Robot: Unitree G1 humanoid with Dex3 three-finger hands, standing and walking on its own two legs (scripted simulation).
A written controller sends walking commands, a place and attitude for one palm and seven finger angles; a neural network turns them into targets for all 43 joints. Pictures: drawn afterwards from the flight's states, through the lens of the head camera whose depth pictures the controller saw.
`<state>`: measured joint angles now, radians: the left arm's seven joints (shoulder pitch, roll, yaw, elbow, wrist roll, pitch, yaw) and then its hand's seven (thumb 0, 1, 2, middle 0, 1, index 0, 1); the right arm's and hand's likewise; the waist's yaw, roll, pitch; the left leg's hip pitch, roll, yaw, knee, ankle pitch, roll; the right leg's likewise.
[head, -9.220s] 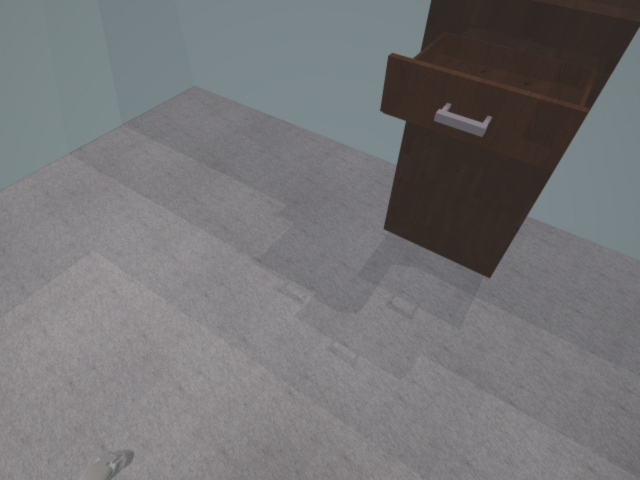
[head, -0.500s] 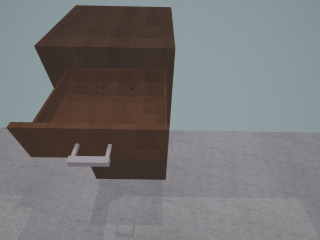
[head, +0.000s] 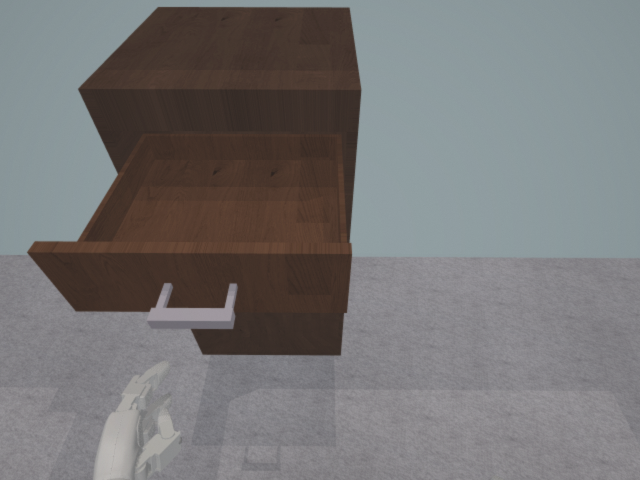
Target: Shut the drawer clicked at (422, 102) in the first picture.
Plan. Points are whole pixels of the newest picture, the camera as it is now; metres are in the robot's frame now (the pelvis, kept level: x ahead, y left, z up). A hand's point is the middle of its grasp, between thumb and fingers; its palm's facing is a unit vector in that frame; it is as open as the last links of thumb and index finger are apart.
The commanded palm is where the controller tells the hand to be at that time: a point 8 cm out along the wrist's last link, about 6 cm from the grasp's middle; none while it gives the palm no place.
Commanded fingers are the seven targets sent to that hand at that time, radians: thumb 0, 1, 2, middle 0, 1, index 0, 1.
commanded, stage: raise the hand and make a fist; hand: left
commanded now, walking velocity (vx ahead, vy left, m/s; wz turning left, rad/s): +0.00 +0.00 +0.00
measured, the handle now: (195, 304) +0.34 +0.19 +0.03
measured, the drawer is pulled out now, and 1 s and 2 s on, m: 0.29 0.29 0.29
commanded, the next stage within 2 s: bring the fist close to the handle in 1.72 s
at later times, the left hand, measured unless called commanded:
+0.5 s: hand (220, 436) +0.17 +0.12 +0.03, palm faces -0.09 -0.99 -0.08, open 4.6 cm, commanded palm +0.13 +0.20 +0.03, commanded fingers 0.00 0.90 0.90 -0.90 -1.06 -0.90 -1.06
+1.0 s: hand (173, 429) +0.16 +0.15 +0.09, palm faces +0.03 -1.00 -0.04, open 3.0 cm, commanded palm +0.12 +0.20 +0.09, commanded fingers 0.00 0.90 0.90 -1.40 -1.60 -1.40 -1.60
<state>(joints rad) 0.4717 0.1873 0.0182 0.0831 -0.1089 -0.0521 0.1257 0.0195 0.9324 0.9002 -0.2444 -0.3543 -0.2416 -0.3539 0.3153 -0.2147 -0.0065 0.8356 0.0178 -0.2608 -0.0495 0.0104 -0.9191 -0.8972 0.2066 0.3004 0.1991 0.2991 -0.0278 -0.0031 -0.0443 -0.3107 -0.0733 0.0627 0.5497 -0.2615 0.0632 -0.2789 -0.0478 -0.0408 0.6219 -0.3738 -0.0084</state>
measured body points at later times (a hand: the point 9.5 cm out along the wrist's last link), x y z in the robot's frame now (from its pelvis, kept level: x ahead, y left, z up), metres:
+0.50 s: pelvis -0.03 -0.05 -0.05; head -0.01 -0.06 +0.40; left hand +0.17 +0.17 +0.03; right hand +0.17 -0.25 -0.13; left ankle +0.01 +0.08 -0.73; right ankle -0.02 -0.11 -0.73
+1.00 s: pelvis +0.00 -0.01 -0.03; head +0.00 -0.01 +0.42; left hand +0.15 +0.20 +0.09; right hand +0.21 -0.23 -0.07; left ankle +0.02 +0.08 -0.73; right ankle -0.02 -0.11 -0.73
